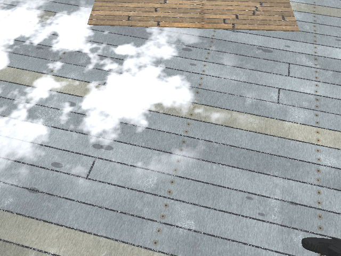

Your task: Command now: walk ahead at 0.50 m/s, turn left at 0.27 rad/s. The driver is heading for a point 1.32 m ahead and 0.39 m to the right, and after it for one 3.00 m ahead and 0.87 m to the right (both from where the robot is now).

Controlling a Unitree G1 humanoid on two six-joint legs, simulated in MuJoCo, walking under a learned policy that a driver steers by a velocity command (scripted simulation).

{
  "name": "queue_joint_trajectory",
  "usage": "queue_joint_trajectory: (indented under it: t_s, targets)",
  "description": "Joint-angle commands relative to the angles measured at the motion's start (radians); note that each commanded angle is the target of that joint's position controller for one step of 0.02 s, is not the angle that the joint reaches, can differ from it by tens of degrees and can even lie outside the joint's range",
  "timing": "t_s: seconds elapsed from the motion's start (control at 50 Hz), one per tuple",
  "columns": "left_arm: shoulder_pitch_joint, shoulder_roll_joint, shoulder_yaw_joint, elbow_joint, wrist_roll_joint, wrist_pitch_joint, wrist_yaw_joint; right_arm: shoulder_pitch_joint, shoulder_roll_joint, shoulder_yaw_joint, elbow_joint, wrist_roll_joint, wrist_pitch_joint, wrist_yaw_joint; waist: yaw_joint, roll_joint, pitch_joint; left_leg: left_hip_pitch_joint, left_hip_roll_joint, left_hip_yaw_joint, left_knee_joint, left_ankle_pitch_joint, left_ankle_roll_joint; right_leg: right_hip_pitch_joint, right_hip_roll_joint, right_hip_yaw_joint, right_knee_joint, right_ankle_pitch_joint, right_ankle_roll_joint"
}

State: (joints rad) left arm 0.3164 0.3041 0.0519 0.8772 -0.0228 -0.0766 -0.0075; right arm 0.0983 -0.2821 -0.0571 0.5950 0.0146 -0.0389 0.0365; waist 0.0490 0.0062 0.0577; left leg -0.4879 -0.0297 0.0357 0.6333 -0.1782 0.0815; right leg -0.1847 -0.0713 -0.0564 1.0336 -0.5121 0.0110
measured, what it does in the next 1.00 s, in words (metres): walks ahead: right foot, then left foot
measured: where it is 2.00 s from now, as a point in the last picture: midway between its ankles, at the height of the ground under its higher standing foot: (218, 118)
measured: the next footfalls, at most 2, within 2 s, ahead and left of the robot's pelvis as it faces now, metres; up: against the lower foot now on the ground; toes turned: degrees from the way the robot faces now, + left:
right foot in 0.46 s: +0.44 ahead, -0.14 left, +0.00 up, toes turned +0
left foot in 0.98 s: +0.72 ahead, +0.11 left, +0.00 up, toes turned -1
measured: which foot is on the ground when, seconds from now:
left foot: down 0.00-0.48, up 0.50-0.96, down 0.98-1.00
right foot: up 0.00-0.44, down 0.46-1.00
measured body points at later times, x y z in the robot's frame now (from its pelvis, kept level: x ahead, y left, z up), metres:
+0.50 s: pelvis +0.29 -0.04 +0.00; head +0.32 -0.05 +0.45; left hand +0.49 +0.20 -0.08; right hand +0.31 -0.33 -0.13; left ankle +0.10 +0.08 -0.69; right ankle +0.41 -0.14 -0.72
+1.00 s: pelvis +0.57 -0.01 +0.01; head +0.60 +0.00 +0.45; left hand +0.56 +0.28 -0.13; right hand +0.79 -0.24 -0.07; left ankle +0.68 +0.11 -0.72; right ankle +0.41 -0.14 -0.71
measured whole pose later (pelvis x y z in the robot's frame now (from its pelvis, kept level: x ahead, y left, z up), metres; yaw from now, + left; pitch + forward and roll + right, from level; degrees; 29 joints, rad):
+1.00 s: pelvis +0.57 -0.01 +0.01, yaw -2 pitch +3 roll -1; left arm 0.40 0.30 0.06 0.90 -0.02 -0.04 0.00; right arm 0.04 -0.25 -0.04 0.69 0.00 -0.10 0.03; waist 0.08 0.00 0.02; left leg -0.48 0.03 0.00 0.51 -0.07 0.03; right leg -0.04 0.00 0.03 0.50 -0.44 -0.01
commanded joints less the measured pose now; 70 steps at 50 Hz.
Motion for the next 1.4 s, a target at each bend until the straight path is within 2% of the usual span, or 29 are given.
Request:
queue_joint_trajectory:
  t_s: [0.02,0.06,0.12,0.18,0.26,0.38,0.42,0.44,0.46,0.48,0.5,0.52,0.54,0.56,0.58,0.66,0.78,0.88,0.94,0.96,0.98,1.0,1.02,1.04,1.08,1.1,1.2,1.3,1.4]
  targets:
    - [-0.105,0.131,0.015,-0.131,-0.018,-0.055,-0.004,0.243,-0.165,-0.052,0.012,-0.002,-0.021,-0.009,-0.134,0.042,-0.207,0.627,0.317,-0.5,-0.309,0.087,0.216,-0.588,-0.04,0.111,0.257,0.102,-0.033]
    - [-0.075,0.126,0.021,-0.115,0.008,-0.039,0.001,0.151,-0.107,-0.032,0.002,-0.019,-0.029,-0.008,-0.059,0.048,-0.139,0.419,0.256,-0.364,-0.363,0.224,0.191,-0.47,-0.086,0.119,0.162,0.192,-0.023]
    - [-0.043,0.081,0.015,-0.102,0.015,-0.006,0.002,0.14,-0.112,-0.034,0.024,-0.013,-0.05,-0.011,-0.023,0.044,-0.109,0.32,0.241,-0.283,-0.444,0.27,0.205,-0.433,-0.091,0.108,0.073,0.258,0.007]
    - [-0.137,0.06,0.008,-0.132,0.027,0.0,0.005,0.171,-0.128,-0.037,0.058,-0.013,-0.054,-0.024,-0.043,0.032,-0.055,0.314,0.217,-0.205,-0.477,0.294,0.189,-0.497,-0.089,0.104,-0.09,0.419,0.034]
    - [-0.266,0.03,-0.006,-0.161,0.018,-0.015,-0.013,0.223,-0.146,-0.039,0.097,-0.007,-0.046,-0.035,-0.097,0.042,-0.019,0.32,0.181,-0.126,-0.486,0.219,0.14,-0.443,-0.041,0.071,-0.358,0.641,0.025]
    - [-0.36,0.059,-0.003,-0.211,0.012,-0.028,-0.044,0.297,-0.171,-0.049,0.166,0.005,-0.026,-0.041,-0.115,0.06,0.01,0.516,0.271,-0.171,-0.397,0.256,0.115,-0.471,-0.003,0.079,-0.511,0.535,-0.037]
    - [-0.296,0.083,0.008,-0.199,0.014,-0.031,-0.047,0.281,-0.183,-0.053,0.173,0.005,-0.016,-0.046,-0.073,0.085,-0.032,0.554,0.27,-0.165,-0.315,0.449,0.09,-0.366,0.032,0.048,-0.529,0.453,-0.069]
    - [-0.192,0.109,0.024,-0.17,0.017,-0.031,-0.042,0.262,-0.183,-0.05,0.171,0.003,-0.01,-0.049,-0.013,0.083,-0.097,0.543,0.234,-0.134,-0.192,0.612,0.069,-0.216,0.068,0.012,-0.552,0.456,-0.094]
    - [-0.035,0.161,0.046,-0.129,0.022,-0.031,-0.033,0.266,-0.152,-0.036,0.165,-0.006,-0.006,-0.052,0.053,0.059,-0.216,0.443,0.179,-0.091,0.016,0.589,0.036,0.039,0.031,0.044,-0.518,0.502,-0.135]
    - [0.093,0.26,0.069,-0.116,0.039,-0.028,-0.026,0.38,-0.063,-0.006,0.139,-0.017,-0.021,-0.047,0.039,-0.13,-0.395,0.074,0.058,-0.044,0.407,0.239,-0.036,0.462,-0.227,0.422,-0.495,0.445,-0.28]
    - [0.146,0.215,0.061,-0.092,0.017,-0.021,-0.029,0.392,-0.041,0.004,0.155,-0.009,-0.038,-0.042,0.053,-0.289,-0.489,-0.149,-0.055,-0.124,0.628,-0.383,-0.066,0.598,-0.325,0.791,-0.681,0.246,-0.361]
    - [0.095,0.157,0.04,-0.101,0.005,-0.019,-0.027,0.302,-0.14,-0.02,0.136,0.017,-0.053,-0.035,0.07,-0.191,-0.354,-0.266,0.01,-0.183,0.713,-0.366,-0.052,0.515,-0.297,0.723,-0.726,0.095,-0.307]
    - [0.022,0.13,0.031,-0.116,0.011,-0.014,-0.022,0.21,-0.148,-0.02,0.107,0.029,-0.06,-0.033,0.054,-0.126,-0.23,-0.293,0.064,-0.143,0.692,-0.281,-0.04,0.371,-0.263,0.589,-0.745,0.1,-0.269]
    - [-0.041,0.109,0.023,-0.122,0.022,-0.012,-0.022,0.161,-0.14,-0.018,0.096,0.014,-0.06,-0.035,0.024,-0.065,-0.132,-0.269,0.106,-0.117,0.623,-0.205,-0.04,0.212,-0.226,0.488,-0.778,0.188,-0.256]
    - [-0.079,0.081,0.014,-0.129,0.033,-0.018,-0.022,0.166,-0.134,-0.024,0.099,0.0,-0.053,-0.038,-0.013,-0.076,-0.099,-0.208,0.142,-0.124,0.557,-0.151,-0.041,0.11,-0.194,0.424,-0.805,0.27,-0.244]
    - [-0.094,0.094,0.018,-0.112,0.027,-0.035,-0.021,0.208,-0.078,-0.016,0.117,-0.008,-0.022,-0.045,-0.064,-0.087,-0.069,-0.137,0.167,-0.104,0.438,-0.064,-0.076,-0.019,-0.154,0.277,-0.889,0.455,-0.265]
    - [-0.022,0.133,0.028,-0.071,0.013,-0.021,-0.001,0.008,-0.039,0.002,0.074,-0.009,-0.038,-0.033,-0.002,-0.06,-0.026,-0.141,0.144,-0.063,0.065,0.24,-0.1,0.024,-0.103,0.129,-0.911,0.537,-0.219]
    - [0.068,0.148,0.035,-0.027,-0.002,0.007,0.006,-0.125,-0.05,0.001,0.028,0.001,-0.057,-0.008,0.035,-0.064,0.009,-0.123,0.101,-0.07,-0.098,0.224,-0.088,0.129,-0.151,0.186,-0.84,0.512,-0.21]
    - [0.045,0.168,0.046,-0.025,-0.004,0.021,0.015,-0.057,-0.094,-0.015,0.042,0.0,-0.071,-0.002,-0.026,-0.092,-0.025,0.004,0.076,-0.068,-0.154,0.129,-0.06,0.162,-0.174,0.234,-0.743,0.582,-0.181]
    - [0.029,0.159,0.043,-0.028,-0.003,0.024,0.016,0.042,-0.121,-0.032,0.07,-0.003,-0.074,-0.008,-0.083,-0.085,-0.08,0.154,0.055,-0.045,-0.187,0.117,-0.038,0.14,-0.137,0.211,-0.635,0.69,-0.159]
    - [0.029,0.112,0.026,-0.038,0.009,0.022,0.015,0.196,-0.175,-0.055,0.106,-0.015,-0.076,-0.018,-0.15,-0.056,-0.206,0.411,0.113,-0.086,-0.148,0.137,0.002,0.038,-0.075,0.171,-0.425,0.662,-0.124]
    - [0.102,0.013,-0.004,-0.072,0.023,0.01,0.011,0.328,-0.271,-0.078,0.118,-0.037,-0.07,-0.028,-0.158,0.141,-0.381,0.807,0.364,-0.408,-0.136,0.082,0.112,-0.298,0.057,0.086,-0.05,0.342,-0.054]
    - [0.141,0.008,-0.01,-0.072,0.002,-0.006,0.009,0.364,-0.241,-0.071,0.133,-0.028,-0.06,-0.025,-0.153,0.315,-0.472,0.892,0.466,-0.73,-0.279,-0.1,0.194,-0.497,0.113,0.147,0.164,-0.081,-0.033]
    - [0.078,0.113,0.02,-0.075,-0.022,-0.01,0.008,0.31,-0.166,-0.049,0.126,-0.019,-0.058,-0.027,-0.162,0.196,-0.328,0.783,0.434,-0.638,-0.314,-0.204,0.153,-0.583,0.053,0.194,0.256,-0.034,-0.037]
    - [-0.023,0.112,0.027,-0.101,-0.015,-0.003,0.011,0.187,-0.101,-0.027,0.125,-0.017,-0.059,-0.029,-0.117,0.102,-0.147,0.53,0.361,-0.402,-0.373,-0.12,0.106,-0.568,-0.023,0.155,0.214,0.126,-0.037]
    - [-0.021,0.101,0.034,-0.099,-0.007,0.009,0.012,0.14,-0.071,-0.019,0.127,-0.021,-0.065,-0.027,-0.086,0.115,-0.102,0.441,0.326,-0.315,-0.411,-0.057,0.093,-0.526,-0.052,0.163,0.167,0.179,-0.034]
    - [-0.036,0.036,0.032,-0.128,-0.003,0.056,0.011,0.099,-0.095,-0.036,0.164,-0.031,-0.086,-0.035,-0.038,0.071,-0.037,0.332,0.308,-0.088,-0.501,0.164,0.108,-0.503,-0.075,0.163,0.064,0.325,-0.004]
    - [-0.174,0.008,0.019,-0.178,0.003,0.045,-0.019,0.129,-0.137,-0.049,0.195,-0.025,-0.071,-0.051,-0.082,0.043,-0.001,0.378,0.282,0.078,-0.512,0.218,0.083,-0.482,-0.056,0.095,-0.226,0.545,-0.011]
    - [-0.295,0.018,0.017,-0.247,0.003,0.048,-0.045,0.188,-0.177,-0.066,0.231,0.001,-0.04,-0.053,-0.115,0.036,0.038,0.535,0.332,0.135,-0.455,0.297,0.06,-0.502,-0.033,0.033,-0.369,0.469,-0.059]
